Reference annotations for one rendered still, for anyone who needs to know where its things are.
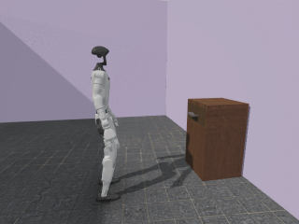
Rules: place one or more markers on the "cabinet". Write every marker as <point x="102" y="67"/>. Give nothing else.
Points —
<point x="216" y="151"/>

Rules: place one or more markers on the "robot right forearm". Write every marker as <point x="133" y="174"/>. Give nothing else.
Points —
<point x="100" y="108"/>

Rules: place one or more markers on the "robot left forearm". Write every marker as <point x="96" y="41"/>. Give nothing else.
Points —
<point x="108" y="109"/>

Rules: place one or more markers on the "robot right hand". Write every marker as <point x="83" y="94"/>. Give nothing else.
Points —
<point x="109" y="134"/>

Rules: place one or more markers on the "robot right thigh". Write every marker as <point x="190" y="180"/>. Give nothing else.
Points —
<point x="111" y="154"/>

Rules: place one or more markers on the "handle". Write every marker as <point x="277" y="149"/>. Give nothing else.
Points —
<point x="192" y="114"/>

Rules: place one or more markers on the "drawer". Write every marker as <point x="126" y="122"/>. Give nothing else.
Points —
<point x="197" y="110"/>

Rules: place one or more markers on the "robot left hand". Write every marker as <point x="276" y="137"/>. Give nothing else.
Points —
<point x="113" y="117"/>

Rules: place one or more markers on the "robot right upper arm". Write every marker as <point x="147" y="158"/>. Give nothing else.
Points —
<point x="98" y="79"/>

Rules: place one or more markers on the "robot torso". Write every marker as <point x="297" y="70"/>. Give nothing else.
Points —
<point x="104" y="93"/>

